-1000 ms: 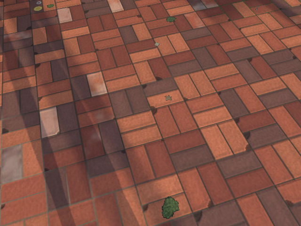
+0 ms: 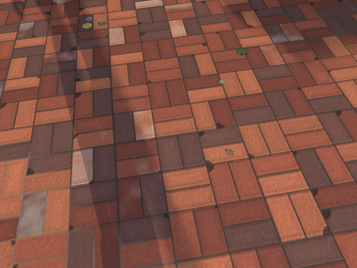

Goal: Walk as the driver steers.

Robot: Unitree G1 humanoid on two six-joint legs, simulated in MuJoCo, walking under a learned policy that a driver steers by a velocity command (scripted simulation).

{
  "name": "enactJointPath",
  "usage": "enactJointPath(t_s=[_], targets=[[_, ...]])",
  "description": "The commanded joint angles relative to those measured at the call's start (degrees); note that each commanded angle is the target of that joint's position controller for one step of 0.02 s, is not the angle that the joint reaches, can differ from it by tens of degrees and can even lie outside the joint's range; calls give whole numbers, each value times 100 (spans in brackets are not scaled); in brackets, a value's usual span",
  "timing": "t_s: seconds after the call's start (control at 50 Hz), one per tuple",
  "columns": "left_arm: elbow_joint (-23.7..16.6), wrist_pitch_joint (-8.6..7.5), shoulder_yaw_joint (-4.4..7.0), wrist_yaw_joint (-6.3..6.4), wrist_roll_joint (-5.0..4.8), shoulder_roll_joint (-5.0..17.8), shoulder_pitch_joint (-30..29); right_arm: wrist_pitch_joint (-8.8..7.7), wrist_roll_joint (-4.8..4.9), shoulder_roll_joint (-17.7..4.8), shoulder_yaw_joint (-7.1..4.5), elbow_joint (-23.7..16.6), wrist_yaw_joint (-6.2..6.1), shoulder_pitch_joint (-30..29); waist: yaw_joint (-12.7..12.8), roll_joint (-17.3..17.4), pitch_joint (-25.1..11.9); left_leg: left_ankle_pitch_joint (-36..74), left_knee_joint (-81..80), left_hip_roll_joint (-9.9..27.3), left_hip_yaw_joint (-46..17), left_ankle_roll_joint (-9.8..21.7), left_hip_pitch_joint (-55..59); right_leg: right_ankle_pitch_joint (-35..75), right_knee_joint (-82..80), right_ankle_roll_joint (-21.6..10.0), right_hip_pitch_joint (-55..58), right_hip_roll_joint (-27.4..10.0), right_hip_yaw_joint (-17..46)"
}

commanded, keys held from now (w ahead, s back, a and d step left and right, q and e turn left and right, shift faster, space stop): w+q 0.70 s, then w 0.30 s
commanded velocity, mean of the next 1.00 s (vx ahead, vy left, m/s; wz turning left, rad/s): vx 0.49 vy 0.00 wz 0.49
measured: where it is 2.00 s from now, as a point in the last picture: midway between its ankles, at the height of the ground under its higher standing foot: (125, 136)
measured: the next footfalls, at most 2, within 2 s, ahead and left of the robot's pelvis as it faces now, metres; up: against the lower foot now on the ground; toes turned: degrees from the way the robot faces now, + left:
left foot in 0.18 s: +0.28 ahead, +0.13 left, +0.00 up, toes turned +8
right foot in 0.68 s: +0.60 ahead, +0.01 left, +0.00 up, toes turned +28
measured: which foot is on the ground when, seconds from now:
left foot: up 0.00-0.16, down 0.18-0.68, up 0.70-1.00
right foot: down 0.00-0.20, up 0.22-0.66, down 0.68-1.00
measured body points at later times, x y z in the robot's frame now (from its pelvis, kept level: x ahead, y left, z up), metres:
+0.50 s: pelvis +0.28 +0.06 +0.00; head +0.31 +0.09 +0.45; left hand +0.41 +0.37 -0.08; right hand +0.43 -0.19 -0.10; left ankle +0.24 +0.12 -0.74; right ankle +0.50 -0.09 -0.67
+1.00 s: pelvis +0.55 +0.11 +0.01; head +0.57 +0.12 +0.45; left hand +0.42 +0.36 -0.11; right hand +0.85 +0.00 -0.08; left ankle +0.59 +0.31 -0.69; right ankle +0.56 -0.01 -0.74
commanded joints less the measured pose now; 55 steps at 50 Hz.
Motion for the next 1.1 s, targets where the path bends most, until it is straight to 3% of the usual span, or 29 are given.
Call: enactJointPath(t_s=[0.02, 0.06, 0.12, 0.16, 0.18, 0.2, 0.22, 0.24, 0.26, 0.28, 0.3, 0.34, 0.38, 0.44, 0.5, 0.56, 0.62, 0.66, 0.68, 0.7, 0.72, 0.74, 0.76, 0.8, 0.84, 0.88, 0.96, 1.04, 1.1], targets=[[-278, -52, 206, 68, -40, 1006, -102, -127, -26, 42, 112, -830, 125, -1159, 137, -623, 664, 577, -923, 0, 493, -17, -147, 2152, -656, -586, -505, -1365, 266], [-174, -10, 222, 65, -94, 1086, 31, -136, -11, 0, 111, -967, 200, -1341, 128, -601, 740, 456, -1285, -69, 662, 138, -30, 2619, -528, -574, -258, -1493, 95], [-168, 88, 283, 103, -132, 1317, -80, -116, -17, -280, -18, -1059, 264, -1125, -264, -857, 309, -104, -1461, -476, 994, 534, 621, 5472, 401, -427, 278, -1635, -189], [-245, 176, 332, 155, -136, 1474, -243, -48, -4, -724, -257, -807, 216, 109, -1000, -978, -489, -336, -1523, -855, 1081, 875, 2219, 6640, 2077, -302, 77, -1595, -290], [-331, 160, 312, 175, -153, 1456, -361, 16, -7, -1022, -432, -581, 102, 1048, -1530, -733, -911, -170, -1825, -824, 703, 1103, 3819, 5859, 3469, -115, -942, -1383, -334], [-558, 82, 128, 128, 56, 769, -72, 84, -16, -1440, -499, -440, -48, 1411, -1181, 674, -1400, -434, -1872, 449, -1434, 1573, 5671, 613, 5571, 137, -2990, -637, -242], [-800, -146, -12, 30, -48, 619, 143, -26, -82, -1584, -459, -677, -26, 1263, -913, 1020, -2521, -1807, -3004, 1633, -4743, 2636, 6561, -1784, 7035, 234, -4297, 238, 1142], [-969, -283, 141, -34, -248, 1159, -683, -84, -115, -1120, -361, -636, -8, 1173, -1232, 280, -1963, -2127, -3488, 1419, -4243, 2223, 6103, -1187, 7131, 168, -4859, -107, 1657], [-1128, -352, 119, -43, -326, 1149, -979, -134, -102, -947, -302, -590, -8, 876, -1005, 69, -1039, -1814, -3605, 1190, -3348, 1967, 5127, -593, 6666, 82, -4925, -330, 1513], [-1058, -371, 108, 14, -210, 1053, -976, -176, -89, -849, -266, -638, -4, 460, -667, -438, -597, -1129, -3632, 901, -2715, 1770, 4182, -221, 6171, 100, -4615, -585, 1461], [-1017, -327, 149, 45, -95, 1084, -857, -206, -138, -719, -231, -718, -5, 179, -437, -374, -419, -481, -3684, 664, -2268, 1690, 3551, 12, 5799, 150, -4238, -736, 1481], [-1013, -176, 166, 37, -5, 1066, -689, -238, -170, -652, -217, -755, -27, 15, -223, -116, -340, 149, -3886, 467, -1911, 1727, 2844, 215, 5505, 300, -3827, -850, 1432], [-1071, -71, 133, 56, 73, 942, -819, -267, -115, -695, -224, -633, -74, 165, -234, -112, -243, 590, -3926, 348, -1533, 1739, 2390, 429, 5076, 486, -3789, -837, 1289], [-1328, -58, 64, 80, 81, 784, -1606, -221, -100, -833, -249, -481, -184, 472, -500, -37, -53, 514, -3873, 86, -1253, 1536, 2190, 1419, 3854, 633, -3955, -687, 1209], [-1482, -127, -7, 12, 19, 645, -2318, -147, -40, -906, -262, -355, -241, 765, -817, 103, -75, 15, -3697, -75, -1208, 1275, 2213, 2282, 2472, 635, -3532, -360, 1156], [-1600, -208, 21, -89, -82, 778, -2710, -90, -3, -938, -271, -225, -270, 1039, -952, 209, -91, -253, -3381, 102, -1626, 1235, 2597, 2288, 1868, 586, -3342, -179, 1272], [-1603, -277, 123, -165, -116, 997, -2608, -21, -15, -889, -264, -192, -301, 1072, -807, 416, -170, -166, -2831, 310, -2180, 1122, 3161, 1583, 1496, 383, -3066, -95, 1410], [-1431, -323, 247, -127, -112, 1169, -1825, 5, -43, -751, -224, -237, -290, 934, -358, 514, -450, 309, -2168, 114, -2160, 903, 3079, 1404, 1120, 69, -1940, -105, 1257], [-1367, -351, 333, -78, -6, 1413, -1064, -23, -98, -421, -102, -323, -255, 923, -1, 174, -1177, 53, -868, -186, -1799, 697, 2571, 1287, 1278, -309, -511, -809, 1825], [-1207, -290, 462, -48, 112, 1894, -330, -68, 10, -67, 18, -433, -256, 1648, -110, -1356, -2120, -1855, 1106, -1042, -884, 218, 600, 283, 1096, -1249, 1729, -2195, 4127], [-1099, -238, 408, -112, -48, 1543, -169, -97, 51, -435, 3, -415, -273, 1761, -97, -1884, -2091, -2951, 2110, -781, -780, 107, -377, -1039, 572, -1436, 1842, -2602, 5554], [-1147, -204, 291, -104, -83, 1115, -411, -79, 53, -845, -108, -370, -277, 1297, 37, -1189, -1233, -2430, 2476, -530, -830, 55, -657, -1359, 404, -1195, 1141, -2324, 4867], [-1156, -152, 231, -98, -42, 962, -672, -59, -21, -851, -112, -442, -283, 873, 1, -754, -695, -2002, 2459, -355, -588, 22, -571, -798, 354, -1002, 434, -2036, 4037], [-1066, -130, 140, -100, 15, 764, -957, -83, -100, -659, -114, -572, -237, 498, -229, -706, -77, -1547, 1911, -84, -512, 27, -280, 342, 64, -930, -629, -1574, 3042], [-966, -160, 127, -121, -19, 713, -1002, -64, -61, -413, -60, -523, -189, 619, -388, -876, -43, -1456, 1465, -5, -337, 20, 60, 859, -169, -964, -1004, -1366, 2533], [-841, -189, 168, -134, -83, 868, -949, -54, -114, -266, 3, -572, -169, 439, -418, -841, 7, -1310, 869, 72, -181, -30, 43, 1346, -350, -1097, -1108, -1387, 2216], [-669, -130, 231, -121, -145, 1160, -855, -160, -152, -124, 123, -693, -84, -252, -225, -694, 42, -181, -671, 145, 91, -63, 352, 1796, -491, -1048, -1147, -1274, 1589], [-420, -41, 254, -121, -223, 1335, -438, -220, -78, -218, 114, -853, -10, -915, -11, -722, 124, 317, -1595, -27, 244, -19, 776, 1765, -407, -911, -938, -1374, 1420], [-278, 50, 277, -102, -258, 1430, -330, -243, -67, -371, 57, -944, 35, -1039, -124, -774, 159, -69, -1991, -114, 279, 205, 988, 2082, -146, -774, -520, -1596, 1460]])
